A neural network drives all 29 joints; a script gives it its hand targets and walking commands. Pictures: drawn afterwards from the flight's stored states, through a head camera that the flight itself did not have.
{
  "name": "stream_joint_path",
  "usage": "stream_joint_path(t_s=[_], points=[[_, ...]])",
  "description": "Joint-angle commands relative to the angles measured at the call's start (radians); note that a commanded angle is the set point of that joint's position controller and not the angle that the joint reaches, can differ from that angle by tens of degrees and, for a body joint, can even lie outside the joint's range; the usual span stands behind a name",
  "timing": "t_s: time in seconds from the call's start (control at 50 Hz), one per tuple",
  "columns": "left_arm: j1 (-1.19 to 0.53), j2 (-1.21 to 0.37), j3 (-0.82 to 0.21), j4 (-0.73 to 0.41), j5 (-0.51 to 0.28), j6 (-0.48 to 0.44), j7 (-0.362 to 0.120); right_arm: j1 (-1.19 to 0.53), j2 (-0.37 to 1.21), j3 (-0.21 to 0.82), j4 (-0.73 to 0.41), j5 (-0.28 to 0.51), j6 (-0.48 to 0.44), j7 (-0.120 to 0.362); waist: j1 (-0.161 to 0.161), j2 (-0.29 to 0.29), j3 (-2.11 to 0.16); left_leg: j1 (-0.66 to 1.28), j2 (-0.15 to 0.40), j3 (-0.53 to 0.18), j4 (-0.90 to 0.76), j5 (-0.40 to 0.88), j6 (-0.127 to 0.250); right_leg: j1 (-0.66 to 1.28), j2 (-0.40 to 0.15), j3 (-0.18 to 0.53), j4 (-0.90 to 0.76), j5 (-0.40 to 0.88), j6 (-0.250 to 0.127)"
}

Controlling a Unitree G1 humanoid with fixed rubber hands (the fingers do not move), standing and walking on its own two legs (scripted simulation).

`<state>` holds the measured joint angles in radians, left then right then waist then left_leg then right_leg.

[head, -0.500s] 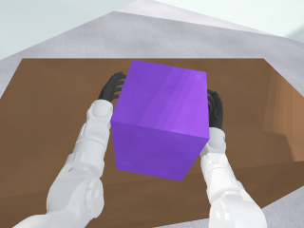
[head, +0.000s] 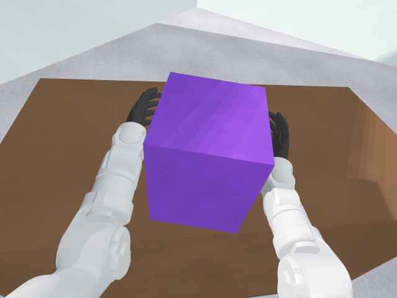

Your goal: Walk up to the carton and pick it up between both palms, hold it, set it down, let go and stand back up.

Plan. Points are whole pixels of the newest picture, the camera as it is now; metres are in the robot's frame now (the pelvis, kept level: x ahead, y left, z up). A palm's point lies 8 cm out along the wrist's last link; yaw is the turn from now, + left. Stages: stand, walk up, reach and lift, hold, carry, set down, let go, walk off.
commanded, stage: reach and lift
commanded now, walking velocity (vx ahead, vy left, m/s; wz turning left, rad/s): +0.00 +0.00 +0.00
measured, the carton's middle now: (204, 156) +0.39 -0.06 +0.09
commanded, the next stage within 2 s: none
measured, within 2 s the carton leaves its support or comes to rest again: neither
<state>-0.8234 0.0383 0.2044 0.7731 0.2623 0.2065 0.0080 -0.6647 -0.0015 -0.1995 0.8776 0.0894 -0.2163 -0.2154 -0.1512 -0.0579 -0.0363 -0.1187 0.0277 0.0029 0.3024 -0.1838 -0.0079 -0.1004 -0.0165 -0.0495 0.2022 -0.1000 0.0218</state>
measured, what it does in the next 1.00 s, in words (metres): stands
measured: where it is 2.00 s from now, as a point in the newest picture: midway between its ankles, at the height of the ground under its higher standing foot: outside the picture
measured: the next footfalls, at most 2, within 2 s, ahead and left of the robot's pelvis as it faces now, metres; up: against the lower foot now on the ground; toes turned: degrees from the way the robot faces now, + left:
none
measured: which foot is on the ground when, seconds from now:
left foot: down 0.00-1.00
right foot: down 0.00-1.00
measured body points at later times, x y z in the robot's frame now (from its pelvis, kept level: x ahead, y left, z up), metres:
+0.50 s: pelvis -0.01 +0.01 +0.00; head -0.04 +0.04 +0.44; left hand +0.40 +0.11 +0.20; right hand +0.36 -0.18 +0.18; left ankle -0.02 +0.12 -0.75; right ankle +0.00 -0.13 -0.75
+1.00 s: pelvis -0.03 -0.01 +0.00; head -0.09 +0.01 +0.44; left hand +0.38 +0.11 +0.24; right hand +0.36 -0.18 +0.23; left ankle -0.02 +0.12 -0.75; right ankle +0.00 -0.13 -0.75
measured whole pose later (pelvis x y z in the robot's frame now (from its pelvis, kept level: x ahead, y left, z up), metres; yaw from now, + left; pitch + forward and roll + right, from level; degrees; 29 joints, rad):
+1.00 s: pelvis -0.03 -0.01 +0.00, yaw +0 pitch -6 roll -1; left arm -0.91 0.04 0.33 0.52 0.25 0.69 0.02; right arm -0.91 -0.09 -0.06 0.80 0.23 0.28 -0.22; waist -0.13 -0.01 -0.05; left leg -0.08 0.03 -0.01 0.37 -0.19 -0.01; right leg -0.06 -0.01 -0.06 0.29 -0.12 0.01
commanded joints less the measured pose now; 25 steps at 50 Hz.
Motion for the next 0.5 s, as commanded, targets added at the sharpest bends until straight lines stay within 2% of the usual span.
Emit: stream_joint_path(t_s=[0.0,0.02,0.04,0.06,0.08,0.1,0.12,0.14,0.16,0.18,0.22,0.24,0.26,0.28,0.3,0.32,0.34,0.36,0.38,0.4,0.42,0.44,0.46,0.48], points=[[-0.667,-0.678,-0.342,-0.395,-0.049,-0.058,-0.099,-0.827,0.552,0.480,-0.420,0.047,0.001,0.084,0.021,0.067,-0.603,0.254,-0.061,0.026,0.062,0.467,-0.012,0.266,0.064,-0.055,0.081,0.501,0.035],[-0.613,-0.688,-0.330,-0.336,-0.029,-0.011,-0.107,-0.790,0.535,0.479,-0.376,0.051,0.040,0.080,0.008,0.079,-0.500,0.266,-0.057,0.017,0.059,0.471,-0.017,0.239,0.067,-0.054,0.069,0.475,0.030],[-0.613,-0.654,-0.316,-0.327,-0.025,0.028,-0.126,-0.806,0.553,0.503,-0.386,0.079,0.078,0.074,0.019,0.028,-0.431,0.242,-0.062,0.022,0.050,0.415,-0.005,0.253,0.060,-0.043,0.049,0.463,0.028],[-0.718,-0.666,-0.363,-0.477,-0.050,0.023,-0.129,-0.871,0.549,0.502,-0.481,0.091,0.065,0.073,0.000,0.069,-0.526,0.260,-0.062,0.015,0.070,0.439,-0.016,0.257,0.064,-0.059,0.074,0.516,0.038],[-0.610,-0.641,-0.320,-0.372,-0.030,0.056,-0.137,-0.808,0.531,0.509,-0.433,0.085,0.089,0.064,0.019,0.045,-0.444,0.234,-0.060,0.015,0.068,0.441,-0.013,0.254,0.052,-0.037,0.079,0.546,0.041],[-0.626,-0.640,-0.359,-0.480,-0.038,0.072,-0.138,-0.809,0.519,0.538,-0.494,0.113,0.089,0.056,-0.033,0.046,-0.508,0.264,-0.072,0.010,0.079,0.483,-0.020,0.319,0.061,-0.055,0.090,0.634,0.050],[-0.660,-0.671,-0.404,-0.574,-0.078,0.055,-0.133,-0.831,0.547,0.565,-0.601,0.136,0.070,0.057,-0.005,0.078,-0.619,0.270,-0.074,0.010,0.103,0.532,-0.029,0.319,0.061,-0.049,0.116,0.695,0.043],[-0.596,-0.671,-0.389,-0.522,-0.079,0.081,-0.127,-0.812,0.524,0.559,-0.558,0.131,0.105,0.060,-0.011,0.082,-0.544,0.265,-0.072,-0.004,0.109,0.541,-0.032,0.300,0.055,-0.043,0.111,0.694,0.040],[-0.644,-0.670,-0.431,-0.598,-0.100,0.097,-0.128,-0.822,0.534,0.598,-0.605,0.153,0.115,0.058,-0.011,0.105,-0.603,0.283,-0.075,-0.006,0.120,0.542,-0.040,0.298,0.056,-0.042,0.124,0.694,0.039],[-0.607,-0.643,-0.420,-0.546,-0.087,0.116,-0.134,-0.796,0.530,0.578,-0.560,0.129,0.136,0.050,-0.031,0.070,-0.532,0.256,-0.075,-0.007,0.101,0.482,-0.025,0.289,0.056,-0.033,0.105,0.648,0.036],[-0.613,-0.658,-0.413,-0.636,-0.073,0.144,-0.132,-0.745,0.512,0.551,-0.539,0.146,0.159,0.060,-0.029,0.116,-0.514,0.287,-0.063,-0.014,0.097,0.530,-0.039,0.260,0.069,-0.062,0.106,0.600,0.038],[-0.570,-0.641,-0.392,-0.559,-0.066,0.168,-0.144,-0.755,0.506,0.570,-0.562,0.124,0.174,0.057,-0.023,0.054,-0.436,0.258,-0.072,-0.009,0.090,0.501,-0.029,0.257,0.063,-0.049,0.088,0.560,0.044],[-0.586,-0.658,-0.412,-0.618,-0.078,0.176,-0.147,-0.771,0.477,0.537,-0.590,0.134,0.172,0.057,-0.043,0.117,-0.512,0.312,-0.062,-0.016,0.095,0.532,-0.045,0.255,0.068,-0.072,0.099,0.577,0.036],[-0.536,-0.676,-0.419,-0.590,-0.075,0.196,-0.146,-0.805,0.482,0.557,-0.628,0.143,0.175,0.059,-0.027,0.096,-0.483,0.305,-0.059,-0.015,0.099,0.551,-0.041,0.238,0.071,-0.063,0.093,0.574,0.030],[-0.538,-0.663,-0.401,-0.587,-0.048,0.219,-0.151,-0.755,0.479,0.548,-0.565,0.136,0.198,0.052,-0.057,0.085,-0.407,0.299,-0.061,-0.011,0.085,0.512,-0.043,0.231,0.068,-0.060,0.080,0.530,0.037],[-0.580,-0.656,-0.421,-0.630,-0.081,0.227,-0.153,-0.791,0.476,0.553,-0.586,0.136,0.204,0.051,-0.061,0.062,-0.430,0.299,-0.058,-0.023,0.093,0.532,-0.041,0.240,0.074,-0.067,0.081,0.521,0.035],[-0.585,-0.663,-0.416,-0.628,-0.070,0.233,-0.153,-0.816,0.508,0.555,-0.637,0.143,0.198,0.053,-0.042,0.057,-0.436,0.287,-0.061,-0.021,0.091,0.520,-0.031,0.231,0.077,-0.068,0.081,0.497,0.038],[-0.632,-0.664,-0.437,-0.698,-0.080,0.238,-0.144,-0.825,0.490,0.551,-0.620,0.161,0.212,0.064,-0.034,0.142,-0.501,0.331,-0.057,-0.018,0.091,0.535,-0.049,0.226,0.076,-0.070,0.085,0.463,0.028],[-0.561,-0.685,-0.444,-0.633,-0.096,0.256,-0.142,-0.829,0.485,0.553,-0.643,0.153,0.213,0.062,-0.052,0.087,-0.472,0.318,-0.052,-0.022,0.093,0.552,-0.042,0.200,0.084,-0.071,0.069,0.436,0.031],[-0.601,-0.680,-0.438,-0.660,-0.109,0.254,-0.137,-0.870,0.477,0.547,-0.662,0.159,0.211,0.073,-0.032,0.119,-0.479,0.315,-0.051,-0.025,0.100,0.540,-0.048,0.193,0.080,-0.070,0.076,0.406,0.022],[-0.666,-0.682,-0.448,-0.605,-0.112,0.257,-0.136,-0.947,0.483,0.533,-0.649,0.145,0.217,0.073,-0.032,0.096,-0.464,0.284,-0.050,-0.023,0.102,0.511,-0.045,0.180,0.078,-0.065,0.077,0.388,0.018],[-0.618,-0.659,-0.407,-0.570,-0.088,0.282,-0.131,-0.917,0.477,0.533,-0.611,0.146,0.253,0.081,0.005,0.103,-0.406,0.258,-0.053,-0.013,0.063,0.418,-0.032,0.157,0.078,-0.072,0.062,0.269,0.015],[-0.719,-0.701,-0.467,-0.650,-0.110,0.281,-0.119,-0.964,0.492,0.497,-0.607,0.142,0.257,0.089,-0.046,0.098,-0.477,0.258,-0.052,-0.016,0.069,0.375,-0.035,0.146,0.085,-0.087,0.074,0.227,0.008],[-0.649,-0.669,-0.403,-0.545,-0.092,0.302,-0.122,-0.912,0.480,0.494,-0.553,0.131,0.282,0.088,-0.020,0.069,-0.391,0.240,-0.046,-0.015,0.044,0.308,-0.025,0.114,0.067,-0.070,0.046,0.165,0.015]])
